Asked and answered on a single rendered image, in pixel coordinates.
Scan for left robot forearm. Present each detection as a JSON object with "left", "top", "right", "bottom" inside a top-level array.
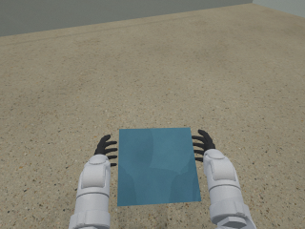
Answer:
[{"left": 69, "top": 154, "right": 111, "bottom": 229}]

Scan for robot right hand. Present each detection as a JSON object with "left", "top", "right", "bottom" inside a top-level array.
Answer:
[{"left": 192, "top": 129, "right": 215, "bottom": 162}]

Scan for carton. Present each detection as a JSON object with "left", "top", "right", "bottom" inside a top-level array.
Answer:
[{"left": 117, "top": 127, "right": 202, "bottom": 207}]

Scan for robot left hand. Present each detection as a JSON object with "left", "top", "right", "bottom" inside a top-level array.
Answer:
[{"left": 94, "top": 135, "right": 118, "bottom": 167}]

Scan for right robot forearm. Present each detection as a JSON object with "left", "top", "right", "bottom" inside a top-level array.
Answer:
[{"left": 203, "top": 149, "right": 257, "bottom": 229}]

